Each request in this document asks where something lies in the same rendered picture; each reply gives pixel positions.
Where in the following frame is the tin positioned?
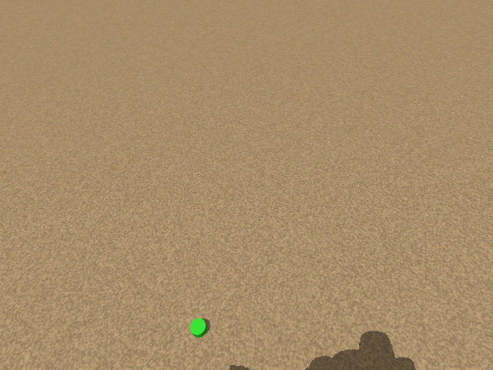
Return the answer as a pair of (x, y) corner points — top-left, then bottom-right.
(190, 318), (207, 338)

